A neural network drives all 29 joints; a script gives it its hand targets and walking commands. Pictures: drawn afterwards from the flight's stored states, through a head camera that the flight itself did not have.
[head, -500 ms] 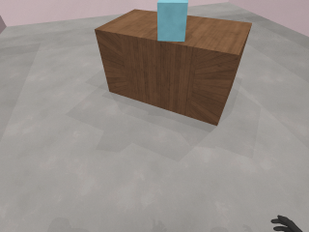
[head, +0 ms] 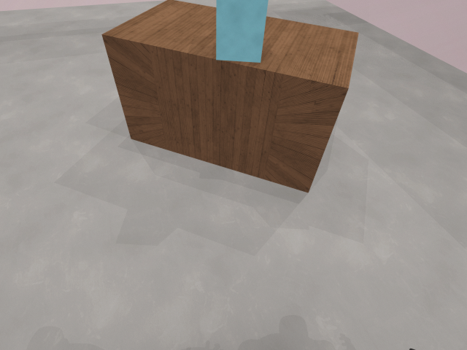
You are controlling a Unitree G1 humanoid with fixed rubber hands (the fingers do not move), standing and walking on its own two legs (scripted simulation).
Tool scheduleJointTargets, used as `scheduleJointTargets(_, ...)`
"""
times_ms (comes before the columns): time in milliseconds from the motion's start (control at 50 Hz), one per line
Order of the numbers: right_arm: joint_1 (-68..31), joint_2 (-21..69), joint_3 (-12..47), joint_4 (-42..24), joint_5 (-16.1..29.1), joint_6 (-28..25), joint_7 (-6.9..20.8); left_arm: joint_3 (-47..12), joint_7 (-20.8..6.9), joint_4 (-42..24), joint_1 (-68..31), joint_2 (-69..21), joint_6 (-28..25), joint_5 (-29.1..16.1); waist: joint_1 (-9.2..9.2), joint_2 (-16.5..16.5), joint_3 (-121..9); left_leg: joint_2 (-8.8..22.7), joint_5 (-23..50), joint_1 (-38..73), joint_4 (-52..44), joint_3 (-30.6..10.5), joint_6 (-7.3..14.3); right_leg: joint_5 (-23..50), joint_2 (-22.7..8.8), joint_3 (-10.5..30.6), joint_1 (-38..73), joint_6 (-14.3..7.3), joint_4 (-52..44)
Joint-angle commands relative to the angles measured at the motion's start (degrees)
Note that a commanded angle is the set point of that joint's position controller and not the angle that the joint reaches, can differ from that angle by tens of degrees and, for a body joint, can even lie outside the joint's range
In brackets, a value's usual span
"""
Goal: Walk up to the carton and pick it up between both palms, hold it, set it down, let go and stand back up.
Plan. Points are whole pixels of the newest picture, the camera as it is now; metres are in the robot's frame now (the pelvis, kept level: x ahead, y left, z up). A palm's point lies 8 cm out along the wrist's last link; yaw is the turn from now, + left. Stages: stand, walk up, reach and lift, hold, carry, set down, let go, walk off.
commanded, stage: walk up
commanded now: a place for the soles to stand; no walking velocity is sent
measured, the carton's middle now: (240, 22) +1.40 +0.00 +0.03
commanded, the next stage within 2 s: none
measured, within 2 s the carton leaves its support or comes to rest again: neither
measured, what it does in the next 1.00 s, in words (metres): walks ahead: right foot, then left foot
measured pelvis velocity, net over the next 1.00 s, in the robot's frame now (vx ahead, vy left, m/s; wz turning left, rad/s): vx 0.28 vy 0.10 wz -0.17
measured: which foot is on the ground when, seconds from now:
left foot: down 0.00-0.28, up 0.30-0.44, down 0.46-0.78, up 0.80-0.98, down 1.00-1.00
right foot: up 0.00-0.20, down 0.22-0.46, up 0.48-0.74, down 0.76-1.00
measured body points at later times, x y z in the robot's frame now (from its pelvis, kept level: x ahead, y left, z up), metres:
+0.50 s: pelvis +0.13 +0.07 -0.03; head +0.14 +0.08 +0.42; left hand +0.27 +0.38 -0.13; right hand +0.19 -0.27 -0.10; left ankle +0.15 +0.18 -0.73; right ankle +0.17 -0.11 -0.72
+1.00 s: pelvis +0.28 +0.10 -0.03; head +0.29 +0.11 +0.42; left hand +0.41 +0.42 -0.14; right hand +0.33 -0.23 -0.10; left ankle +0.31 +0.20 -0.73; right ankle +0.29 -0.08 -0.73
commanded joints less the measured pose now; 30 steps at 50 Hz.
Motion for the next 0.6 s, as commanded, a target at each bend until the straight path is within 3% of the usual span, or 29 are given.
scheduleJointTargets(0,3.91,-12.89,-7.48,-2.45,-0.81,-0.63,-1.62,3.72,1.09,-7.51,-2.88,8.65,0.36,-1.02,-4.31,8.12,0.74,11.08,42.18,15.80,-15.78,-7.36,-1.72,9.64,-2.55,-7.35,-13.60,0.28,-6.12)
scheduleJointTargets(20,5.97,-12.07,-7.49,-2.27,-0.88,-0.45,-1.39,3.89,0.93,-6.96,-8.11,8.65,0.52,-1.21,-5.81,8.14,3.73,11.34,42.01,13.53,-16.72,-7.75,-2.94,10.62,-3.47,-8.25,-13.30,0.23,-9.60)
scheduleJointTargets(40,4.69,-12.67,-7.76,-1.71,-0.54,-0.43,-1.17,4.10,0.85,-8.04,-8.05,8.59,0.48,-0.81,-5.37,7.96,5.38,13.32,37.57,11.33,-18.21,-8.63,-1.26,11.86,-4.41,-7.87,-13.06,0.24,-14.14)
scheduleJointTargets(60,3.46,-12.90,-7.65,-2.82,-0.90,-0.39,-0.87,4.45,0.64,-9.04,-10.62,9.89,0.26,-1.04,-6.17,11.21,5.44,13.50,30.92,11.05,-19.65,-7.93,0.40,11.20,-5.89,-8.86,-11.04,0.51,-17.55)
scheduleJointTargets(80,3.19,-13.79,-7.85,-2.69,-1.11,-0.33,-0.72,4.07,0.58,-8.41,-9.29,8.95,0.09,-1.06,-5.08,12.16,4.95,13.73,29.66,10.34,-19.79,-7.89,0.03,12.91,-5.42,-9.39,-8.62,-0.18,-19.94)
scheduleJointTargets(100,2.12,-12.09,-7.54,-3.19,-1.07,-0.24,-0.67,4.40,0.69,-7.47,-11.03,9.70,-0.21,-0.83,-6.31,9.32,3.89,13.78,28.89,9.47,-18.92,-7.67,0.03,13.80,-4.12,-12.24,-6.05,-0.49,-22.09)
scheduleJointTargets(140,1.58,-13.28,-7.57,-2.81,-1.01,0.37,-0.31,4.13,0.53,-6.42,-8.35,8.98,-0.56,-0.75,-3.87,8.81,-1.43,14.11,31.93,9.26,-13.91,-6.25,1.03,16.02,-3.82,-12.00,3.93,-1.84,-26.28)
scheduleJointTargets(160,1.19,-12.89,-7.36,-3.97,-1.16,0.49,-0.21,4.34,1.04,-5.73,-3.73,9.56,-0.73,-0.34,-0.72,3.88,-3.82,13.60,41.90,8.75,-5.56,-5.09,-0.06,14.09,-2.30,-12.32,11.61,-3.22,-29.51)
scheduleJointTargets(180,1.15,-11.18,-7.02,-4.25,-0.84,1.01,-0.61,5.41,1.85,-2.74,3.67,10.50,-1.30,-0.70,2.19,-1.02,-11.03,8.83,43.79,8.37,9.04,-0.66,-3.40,18.54,-0.99,-11.59,22.12,-4.62,-39.05)
scheduleJointTargets(200,1.07,-8.59,-6.27,-4.57,-0.48,0.76,-0.64,6.84,2.63,-1.19,11.32,12.93,-1.54,0.01,6.66,-5.73,-16.35,6.19,32.51,-2.64,20.89,0.95,-5.49,18.29,-5.47,-2.37,35.52,-7.64,-34.83)
scheduleJointTargets(220,-0.29,-8.67,-6.05,-5.63,-0.27,0.67,-0.75,9.17,3.62,0.38,17.24,17.77,-0.83,-0.39,10.79,-11.38,-15.85,-0.56,19.62,-21.45,37.68,0.73,-9.92,3.71,-17.43,20.17,44.94,-18.22,-36.07)
scheduleJointTargets(240,-1.16,-13.76,-7.29,-6.49,-0.93,0.68,-0.65,9.04,3.99,-2.30,13.28,19.20,0.23,-2.12,8.68,-8.15,-11.71,-1.95,-8.96,-31.63,39.01,-8.29,-9.31,-14.49,-25.55,41.36,42.06,-23.98,-43.52)
scheduleJointTargets(260,-3.54,-16.27,-7.42,-5.56,-0.96,0.88,-0.56,9.30,4.33,-5.27,7.48,20.30,-0.12,-1.94,7.78,-7.13,-8.98,1.58,-11.83,-31.34,41.43,-12.83,-7.57,-21.10,-28.27,43.99,36.08,-24.57,-45.20)
scheduleJointTargets(280,-6.41,-15.01,-6.60,-5.20,-1.08,0.76,-0.27,8.56,4.34,-5.66,5.12,19.35,-0.34,-1.17,6.97,-3.06,-3.82,2.93,-12.09,-30.60,39.69,-14.94,-6.62,-15.94,-27.28,38.83,27.96,-22.58,-45.47)
scheduleJointTargets(300,-5.51,-14.45,-6.17,-3.83,-0.71,1.16,-0.12,7.62,4.31,-6.02,1.15,17.31,-0.60,-0.70,3.96,-3.63,-1.89,4.37,-11.01,-26.64,34.68,-12.15,-6.11,-12.39,-24.40,28.39,21.45,-19.46,-45.04)
scheduleJointTargets(320,-6.07,-12.78,-6.29,-3.40,-1.24,1.17,0.73,6.97,4.10,-5.49,-2.64,16.50,-0.98,0.10,1.65,-0.54,2.21,6.50,-14.48,-21.28,28.73,-17.34,-4.72,-10.17,-23.50,28.36,11.87,-17.74,-43.75)
scheduleJointTargets(340,-1.10,-14.13,-7.10,-2.61,-0.47,0.89,1.19,6.63,3.74,-7.18,-6.24,17.04,-1.27,0.33,-2.05,-0.33,3.66,7.47,-13.03,-15.28,24.60,-16.52,-3.82,-8.00,-20.98,21.28,1.09,-15.47,-41.92)
scheduleJointTargets(360,1.77,-12.90,-6.59,-0.05,-0.82,1.33,1.77,6.89,3.37,-6.44,-8.04,17.32,-1.39,1.06,-2.84,-5.66,4.11,6.96,-13.57,-10.48,16.83,-13.56,-2.18,-13.58,-19.80,18.96,-3.27,-14.42,-43.58)
scheduleJointTargets(380,6.52,-12.06,-6.71,1.12,-0.52,1.13,2.03,7.27,3.15,-8.17,-11.02,18.47,-1.60,0.93,-5.56,-9.11,6.28,7.73,-10.55,-5.76,9.63,-12.51,-3.04,-13.71,-18.55,15.52,-8.88,-13.00,-41.18)
scheduleJointTargets(400,14.55,-11.23,-6.89,5.20,-0.94,0.94,1.69,7.00,2.67,-8.79,-14.70,18.13,-1.17,1.23,-10.23,-5.56,1.65,4.28,-1.86,9.42,1.93,-4.67,-2.70,-13.20,-13.20,9.44,-15.18,-10.79,-36.80)
scheduleJointTargets(420,21.14,-11.20,-7.76,7.80,-1.02,0.31,0.64,5.99,2.68,-8.49,-14.49,13.61,-0.95,1.74,-12.32,1.39,-0.67,1.41,-0.58,17.18,-4.76,-3.35,-2.49,-11.20,-7.34,4.41,-17.29,-8.61,-20.20)
scheduleJointTargets(440,24.69,-15.85,-8.88,7.89,-2.02,0.09,-0.27,3.57,2.69,-8.71,-11.87,6.31,-0.42,1.58,-14.40,18.28,-0.73,7.38,-13.83,20.38,-14.62,-18.75,-2.08,-13.33,3.05,-1.76,-25.50,-6.17,1.17)
scheduleJointTargets(460,13.07,-20.54,-9.21,3.52,-2.61,-0.55,-0.41,3.28,2.70,-10.07,-10.47,4.19,-0.32,-0.11,-9.09,21.68,3.02,21.42,-30.62,11.84,-29.10,-45.93,0.94,-10.43,8.24,0.83,-33.11,-2.50,9.44)
scheduleJointTargets(480,5.11,-22.14,-9.10,1.57,-1.41,-0.20,-0.27,4.42,2.64,-9.21,-12.86,12.58,-0.54,0.26,-6.88,11.55,7.24,27.03,-34.47,3.24,-31.27,-49.42,8.08,-7.00,0.45,4.50,-28.05,-3.06,7.18)
scheduleJointTargets(500,2.17,-20.18,-8.66,0.82,-0.98,-0.18,-0.64,5.69,2.25,-6.71,-10.45,16.33,-1.42,0.69,-3.43,5.99,8.71,26.71,-30.76,3.89,-27.97,-47.46,9.58,-4.79,-1.85,2.18,-26.51,-2.30,7.53)
scheduleJointTargets(520,1.98,-18.60,-8.70,0.20,-1.73,-0.47,-0.63,5.45,2.14,-5.38,-8.58,15.75,-1.81,0.26,-3.06,4.89,4.77,21.69,-20.24,7.45,-22.17,-38.02,7.40,-1.25,-3.34,1.67,-22.46,-1.85,4.21)
scheduleJointTargets(540,2.47,-17.09,-8.53,-0.04,-1.98,-0.45,-1.07,5.96,1.91,-3.87,-6.47,14.60,-2.01,-0.34,-2.35,4.77,4.92,17.55,-8.31,8.96,-18.44,-30.58,6.02,-0.22,-3.16,-0.21,-20.48,-0.63,1.21)
scheduleJointTargets(560,4.73,-16.83,-8.49,0.14,-1.61,-0.68,-1.26,5.11,1.80,-4.89,-5.90,12.35,-2.20,-0.31,-3.40,7.85,3.48,18.55,6.61,15.43,-13.69,-27.40,3.64,-0.54,-2.76,-1.13,-23.68,-1.16,-0.24)
scheduleJointTargets(580,7.57,-17.33,-8.69,-0.54,-1.79,-0.88,-1.01,5.27,1.77,-5.65,-8.43,11.10,-2.38,-0.54,-5.17,10.62,2.62,19.10,18.76,18.19,-11.43,-25.58,6.82,-4.08,-2.82,-3.14,-23.54,-0.96,-2.89)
